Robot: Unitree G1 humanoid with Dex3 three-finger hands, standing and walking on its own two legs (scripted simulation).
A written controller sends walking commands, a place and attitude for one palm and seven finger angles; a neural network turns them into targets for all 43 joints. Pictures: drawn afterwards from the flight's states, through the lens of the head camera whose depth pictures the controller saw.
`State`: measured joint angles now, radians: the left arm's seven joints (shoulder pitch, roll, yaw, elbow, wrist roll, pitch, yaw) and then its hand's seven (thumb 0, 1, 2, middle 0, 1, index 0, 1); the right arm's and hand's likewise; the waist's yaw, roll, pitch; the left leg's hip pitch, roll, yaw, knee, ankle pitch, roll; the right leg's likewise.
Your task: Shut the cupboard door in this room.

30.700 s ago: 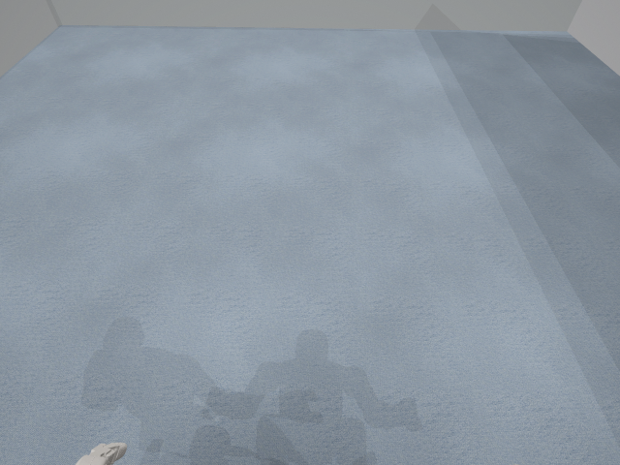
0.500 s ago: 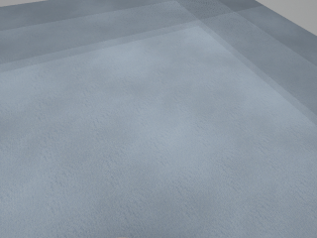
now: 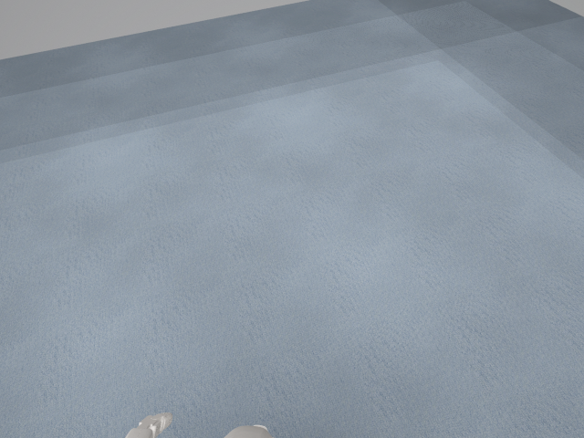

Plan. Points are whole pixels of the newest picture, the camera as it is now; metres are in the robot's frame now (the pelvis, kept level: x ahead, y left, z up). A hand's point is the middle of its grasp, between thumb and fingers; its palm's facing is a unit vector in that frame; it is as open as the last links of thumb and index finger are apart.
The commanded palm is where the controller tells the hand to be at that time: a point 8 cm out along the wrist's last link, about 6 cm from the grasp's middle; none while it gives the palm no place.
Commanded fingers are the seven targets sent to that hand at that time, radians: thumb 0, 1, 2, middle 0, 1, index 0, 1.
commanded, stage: turn or walk to find it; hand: left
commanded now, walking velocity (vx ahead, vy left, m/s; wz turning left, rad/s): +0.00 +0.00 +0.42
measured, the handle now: out of the picture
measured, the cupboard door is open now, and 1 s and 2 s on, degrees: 91 91 91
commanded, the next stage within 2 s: none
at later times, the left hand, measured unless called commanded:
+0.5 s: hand out of the picture -0.05 +0.26 -0.18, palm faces +0.28 -0.93 -0.24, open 7.4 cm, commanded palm none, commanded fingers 0.00 0.90 0.90 -0.20 -0.30 -0.20 -0.30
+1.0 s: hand out of the picture -0.02 +0.20 -0.14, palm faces +0.42 -0.87 -0.26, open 7.3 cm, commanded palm none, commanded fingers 0.00 0.90 0.90 -0.20 -0.30 -0.20 -0.30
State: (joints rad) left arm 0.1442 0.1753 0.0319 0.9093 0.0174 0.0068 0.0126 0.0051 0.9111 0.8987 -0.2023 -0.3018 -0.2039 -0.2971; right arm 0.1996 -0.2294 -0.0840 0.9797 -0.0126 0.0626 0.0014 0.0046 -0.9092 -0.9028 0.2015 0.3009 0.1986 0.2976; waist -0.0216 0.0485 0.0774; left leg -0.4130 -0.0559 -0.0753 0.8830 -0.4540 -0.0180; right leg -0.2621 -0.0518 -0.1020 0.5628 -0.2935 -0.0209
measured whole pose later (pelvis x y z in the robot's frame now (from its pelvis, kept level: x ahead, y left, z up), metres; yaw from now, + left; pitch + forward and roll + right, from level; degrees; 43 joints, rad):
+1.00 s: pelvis -0.02 +0.00 +0.01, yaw +26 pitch +0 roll +2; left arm 0.18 0.15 0.03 0.92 0.02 0.01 0.02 0.01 0.91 0.90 -0.20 -0.30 -0.21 -0.30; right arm 0.21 -0.24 -0.09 1.00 -0.02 0.07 0.01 0.01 -0.91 -0.90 0.20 0.30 0.20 0.30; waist -0.03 0.05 0.08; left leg -0.48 -0.01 -0.04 1.14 -0.40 -0.05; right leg -0.23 -0.07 -0.15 0.51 -0.29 -0.02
